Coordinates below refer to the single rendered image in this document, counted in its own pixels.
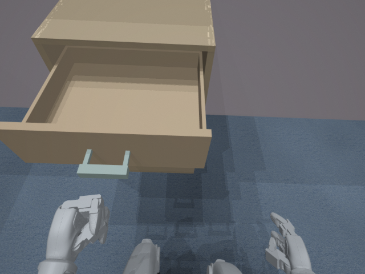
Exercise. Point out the left robot thigh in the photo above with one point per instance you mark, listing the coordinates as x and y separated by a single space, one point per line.
145 259

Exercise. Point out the left robot hand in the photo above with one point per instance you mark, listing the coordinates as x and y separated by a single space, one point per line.
87 215

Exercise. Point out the left robot forearm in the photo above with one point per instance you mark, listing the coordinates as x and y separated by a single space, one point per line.
57 266

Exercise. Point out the drawer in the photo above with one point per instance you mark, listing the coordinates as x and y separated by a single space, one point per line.
111 100

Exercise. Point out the cabinet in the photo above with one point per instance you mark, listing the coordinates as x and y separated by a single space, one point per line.
184 25

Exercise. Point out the robot thigh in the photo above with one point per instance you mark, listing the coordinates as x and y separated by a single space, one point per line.
145 259
221 267

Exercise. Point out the handle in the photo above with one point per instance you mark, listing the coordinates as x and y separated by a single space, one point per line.
102 171

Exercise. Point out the right robot hand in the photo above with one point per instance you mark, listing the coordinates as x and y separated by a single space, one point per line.
292 251

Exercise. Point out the right robot thigh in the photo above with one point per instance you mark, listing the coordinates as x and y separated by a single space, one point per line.
221 267

